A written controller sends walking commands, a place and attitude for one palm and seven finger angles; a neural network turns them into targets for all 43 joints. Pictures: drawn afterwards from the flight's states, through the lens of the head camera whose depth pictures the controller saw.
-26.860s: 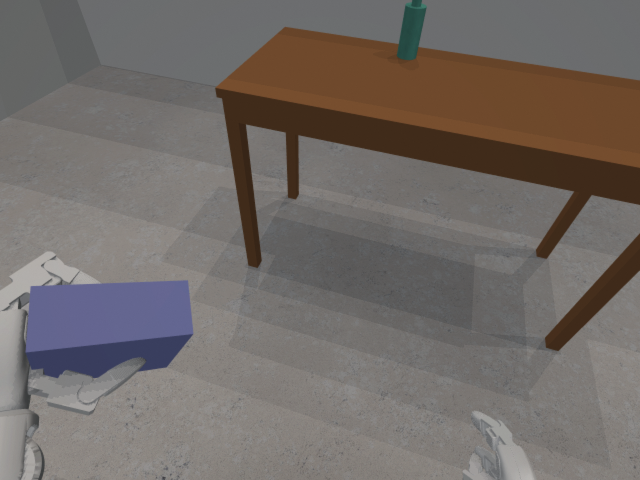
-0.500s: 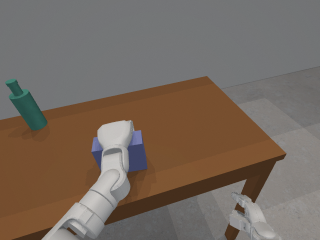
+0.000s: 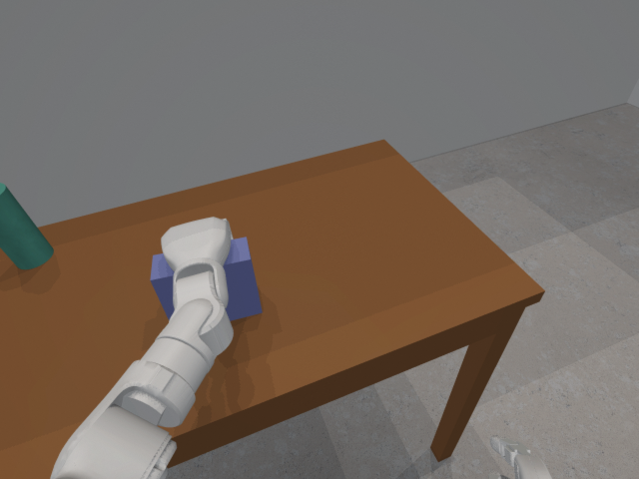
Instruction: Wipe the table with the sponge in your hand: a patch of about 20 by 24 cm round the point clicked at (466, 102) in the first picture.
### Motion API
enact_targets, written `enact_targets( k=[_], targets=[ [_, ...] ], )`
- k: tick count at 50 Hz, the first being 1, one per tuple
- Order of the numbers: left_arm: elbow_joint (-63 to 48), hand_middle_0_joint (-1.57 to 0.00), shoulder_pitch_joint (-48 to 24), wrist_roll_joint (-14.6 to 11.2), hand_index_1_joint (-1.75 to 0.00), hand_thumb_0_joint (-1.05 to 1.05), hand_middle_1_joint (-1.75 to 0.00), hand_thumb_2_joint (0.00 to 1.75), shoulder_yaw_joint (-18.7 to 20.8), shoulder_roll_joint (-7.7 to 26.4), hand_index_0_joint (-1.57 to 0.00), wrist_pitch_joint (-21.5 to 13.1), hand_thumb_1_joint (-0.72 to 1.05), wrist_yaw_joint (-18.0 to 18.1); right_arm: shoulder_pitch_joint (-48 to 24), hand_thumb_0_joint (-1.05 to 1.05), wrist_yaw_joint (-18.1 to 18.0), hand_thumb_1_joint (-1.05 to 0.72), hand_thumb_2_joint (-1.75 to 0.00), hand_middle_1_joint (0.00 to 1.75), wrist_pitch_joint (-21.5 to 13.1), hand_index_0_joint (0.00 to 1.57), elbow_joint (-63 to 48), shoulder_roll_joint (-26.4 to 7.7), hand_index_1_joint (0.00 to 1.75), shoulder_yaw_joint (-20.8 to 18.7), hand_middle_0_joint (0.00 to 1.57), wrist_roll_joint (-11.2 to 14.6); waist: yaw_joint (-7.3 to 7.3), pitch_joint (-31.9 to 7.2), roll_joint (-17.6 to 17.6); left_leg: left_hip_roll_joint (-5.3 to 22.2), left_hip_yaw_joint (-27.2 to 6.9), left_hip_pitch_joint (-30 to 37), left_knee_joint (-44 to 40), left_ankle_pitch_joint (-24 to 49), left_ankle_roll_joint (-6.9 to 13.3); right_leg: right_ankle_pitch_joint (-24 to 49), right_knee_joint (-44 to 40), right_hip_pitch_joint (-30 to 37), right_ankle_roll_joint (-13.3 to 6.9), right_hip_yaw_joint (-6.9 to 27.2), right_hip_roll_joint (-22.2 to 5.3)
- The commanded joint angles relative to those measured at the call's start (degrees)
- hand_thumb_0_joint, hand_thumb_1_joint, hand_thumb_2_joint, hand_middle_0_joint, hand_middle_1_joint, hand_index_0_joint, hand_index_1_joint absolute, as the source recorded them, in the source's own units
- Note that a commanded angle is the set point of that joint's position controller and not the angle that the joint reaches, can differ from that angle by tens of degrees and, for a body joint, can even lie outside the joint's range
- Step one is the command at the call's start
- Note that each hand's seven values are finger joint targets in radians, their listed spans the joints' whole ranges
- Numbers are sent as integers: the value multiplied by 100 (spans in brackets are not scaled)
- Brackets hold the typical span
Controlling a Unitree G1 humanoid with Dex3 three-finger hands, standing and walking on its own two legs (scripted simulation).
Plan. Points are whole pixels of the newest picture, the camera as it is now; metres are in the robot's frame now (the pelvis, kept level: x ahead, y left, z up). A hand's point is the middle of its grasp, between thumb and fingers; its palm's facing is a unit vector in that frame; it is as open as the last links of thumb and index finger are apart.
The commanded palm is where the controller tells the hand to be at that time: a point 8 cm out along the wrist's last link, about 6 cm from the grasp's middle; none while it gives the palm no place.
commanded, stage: wipe forward along the third lane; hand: left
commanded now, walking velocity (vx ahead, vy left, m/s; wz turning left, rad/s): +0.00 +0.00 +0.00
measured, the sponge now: (213, 295) +0.37 +0.20 +0.03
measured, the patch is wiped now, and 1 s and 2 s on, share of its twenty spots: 0.90 1.00 1.00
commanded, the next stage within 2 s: wipe back along the third lane in 0.80 s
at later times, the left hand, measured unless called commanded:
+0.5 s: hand (201, 249) +0.42 +0.22 +0.08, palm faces -0.04 -0.03 -1.00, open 9.5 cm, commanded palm +0.39 +0.22 +0.10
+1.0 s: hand (195, 230) +0.46 +0.24 +0.08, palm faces -0.06 +0.00 -1.00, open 9.5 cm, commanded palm +0.43 +0.22 +0.11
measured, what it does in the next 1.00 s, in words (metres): stands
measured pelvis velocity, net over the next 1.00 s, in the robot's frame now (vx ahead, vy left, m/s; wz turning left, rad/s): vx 0.01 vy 0.04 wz -0.02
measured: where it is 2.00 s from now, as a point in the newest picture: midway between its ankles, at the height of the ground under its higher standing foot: outside the picture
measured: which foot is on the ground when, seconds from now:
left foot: down 0.00-1.00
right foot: down 0.00-1.00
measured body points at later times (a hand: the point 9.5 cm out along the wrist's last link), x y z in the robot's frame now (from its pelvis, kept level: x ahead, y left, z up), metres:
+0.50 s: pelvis +0.01 +0.01 +0.00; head +0.01 -0.01 +0.45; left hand +0.42 +0.22 +0.13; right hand +0.17 -0.24 -0.12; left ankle +0.03 +0.16 -0.73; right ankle -0.01 -0.08 -0.73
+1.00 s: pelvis +0.01 +0.04 +0.00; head +0.03 +0.03 +0.45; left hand +0.46 +0.24 +0.13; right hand +0.10 -0.22 -0.14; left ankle +0.03 +0.16 -0.73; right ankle -0.01 -0.08 -0.73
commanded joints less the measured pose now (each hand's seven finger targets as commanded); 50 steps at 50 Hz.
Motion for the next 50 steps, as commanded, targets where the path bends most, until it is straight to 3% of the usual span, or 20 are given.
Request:
enact_targets(
  k=[1,5,11,12,15,19,21,23,27,30,32,34,37,41,44,45,48,50],
  targets=[
    [137,-120,-1554,188,-160,0,-160,130,389,963,-120,-77,10,122,-1070,0,-66,-90,-90,30,-311,20,-866,-552,30,-156,20,-40,-35,-577,-1041,-431,223,277,-160,263,323,1054,-877,36,112,397,-159],
    [228,-120,-1568,156,-160,0,-160,130,313,784,-120,-164,10,168,-971,0,-49,-90,-90,30,-311,20,-857,-532,30,-183,20,-47,-33,-779,-947,-419,257,342,-148,450,332,1396,-837,135,115,355,-160],
    [577,-120,-1985,204,-160,0,-160,130,491,1076,-120,-250,10,230,-867,0,-65,-90,-90,30,-285,20,-760,-558,30,-174,20,-67,-127,-704,-997,-401,263,246,-158,420,338,1461,-872,100,150,382,-184],
    [591,-120,-2137,214,-160,0,-160,130,547,1130,-120,-291,10,226,-838,0,-69,-90,-90,30,-279,20,-746,-556,30,-188,20,-64,-157,-836,-1089,-389,229,253,-172,485,335,1509,-844,170,150,366,-176],
    [821,-120,-2230,254,-160,0,-160,130,561,1206,-120,-324,10,258,-786,0,-78,-90,-90,30,-275,20,-708,-562,30,-172,20,-82,-156,-780,-884,-390,269,240,-155,488,335,1546,-842,117,155,363,-196],
    [995,-120,-2301,302,-160,0,-160,130,706,1347,-120,-418,10,285,-642,0,-66,-90,-90,30,-255,20,-681,-580,30,-211,20,-111,-155,-1046,-908,-384,256,247,-106,688,335,1870,-753,259,144,318,-186],
    [1031,-120,-2256,322,-160,0,-160,130,603,1188,-120,-420,10,291,-650,0,-47,-90,-90,30,-229,20,-700,-564,30,-213,20,-112,-150,-1053,-768,-383,278,276,-109,765,325,1974,-753,238,127,303,-189],
    [1028,-120,-2414,283,-160,0,-160,130,522,1055,-120,-459,10,290,-597,0,-32,-90,-90,30,-234,20,-710,-566,30,-240,20,-115,-217,-1036,-841,-366,262,318,-106,795,343,1988,-758,193,140,239,-166],
    [1198,-120,-2634,305,-160,0,-160,130,817,1428,-120,-531,10,331,-506,0,-39,-90,-90,30,-216,20,-635,-615,30,-254,20,-135,-249,-1103,-974,-369,245,200,-102,855,339,2160,-729,291,147,257,-185],
    [1400,-120,-2787,338,-160,0,-160,130,631,1212,-120,-559,10,382,-431,0,-33,-90,-90,30,-232,20,-580,-596,30,-258,20,-145,-301,-962,-823,-351,265,210,-130,707,343,1824,-762,34,144,195,-171],
    [1497,-120,-3038,377,-160,0,-160,130,764,1414,-120,-584,10,399,-380,0,-36,-90,-90,30,-234,20,-544,-618,30,-270,20,-148,-337,-1008,-788,-342,219,183,-143,714,332,1745,-745,26,131,180,-160],
    [1681,-120,-3253,382,-160,0,-160,130,649,1296,-120,-577,10,444,-329,0,-39,-90,-90,30,-253,20,-499,-615,30,-268,20,-151,-397,-935,-753,-324,231,174,-148,597,336,1517,-764,-149,139,144,-152],
    [1763,-120,-3495,389,-160,0,-160,130,668,1240,-120,-616,10,477,-204,0,-16,-90,-90,30,-281,20,-438,-602,30,-311,20,-181,-435,-1221,-626,-301,204,273,-105,755,332,1635,-701,-159,114,104,-131],
    [2118,-120,-3661,412,-160,0,-160,130,700,1315,-120,-619,10,546,-60,0,-15,-90,-90,30,-299,20,-352,-634,30,-315,20,-203,-499,-1283,-741,-273,194,206,-88,710,327,1517,-681,-259,136,75,-114],
    [2247,-120,-4110,399,-160,0,-160,130,724,1375,-120,-658,10,614,93,0,-12,-90,-90,30,-359,20,-264,-651,30,-324,20,-220,-611,-1316,-628,-243,163,197,-71,654,331,1393,-656,-427,140,54,-86],
    [2402,-120,-3944,416,-160,0,-160,130,747,1365,-120,-635,10,633,122,0,1,-90,-90,30,-367,20,-254,-642,30,-336,20,-227,-567,-1320,-672,-247,149,170,-72,662,328,1360,-653,-425,132,44,-77],
    [2277,-120,-3680,320,-160,0,-160,130,470,778,-120,-674,10,641,117,0,87,-90,-90,30,-384,20,-318,-568,30,-377,20,-240,-479,-1564,-410,-221,159,403,-42,915,315,1521,-610,-397,98,-5,-41],
    [2323,-120,-3393,302,-160,0,-160,130,568,816,-120,-662,10,666,123,0,117,-90,-90,30,-359,20,-325,-566,30,-389,20,-246,-402,-1644,-527,-212,156,404,-25,1036,308,1667,-597,-275,87,-6,-33]
  ],
)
